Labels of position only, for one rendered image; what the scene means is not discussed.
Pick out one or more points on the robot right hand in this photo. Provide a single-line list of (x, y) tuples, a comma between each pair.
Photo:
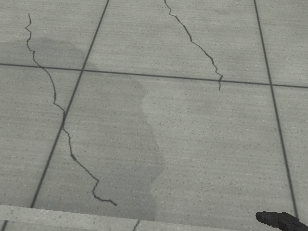
[(283, 221)]

